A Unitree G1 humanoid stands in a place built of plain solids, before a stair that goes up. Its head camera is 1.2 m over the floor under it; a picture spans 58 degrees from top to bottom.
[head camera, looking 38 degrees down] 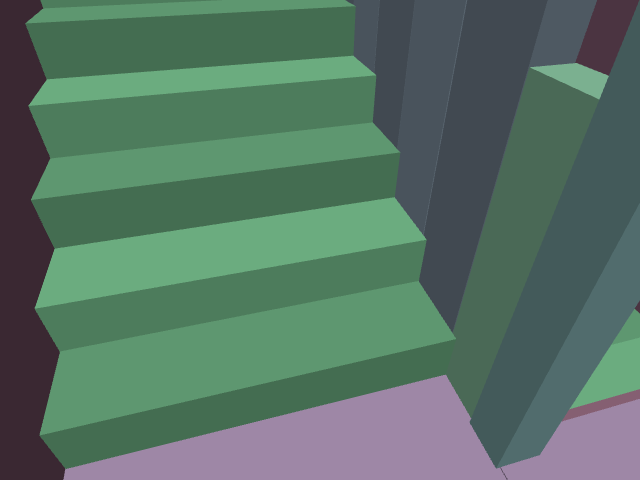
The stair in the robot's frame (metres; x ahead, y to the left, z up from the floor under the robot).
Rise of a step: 0.18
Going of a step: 0.26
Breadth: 1.13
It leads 15 degrees to the left of straight ahead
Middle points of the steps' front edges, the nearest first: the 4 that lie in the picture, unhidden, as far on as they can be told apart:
0.68 0.14 0.18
0.93 0.21 0.36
1.18 0.27 0.53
1.44 0.34 0.71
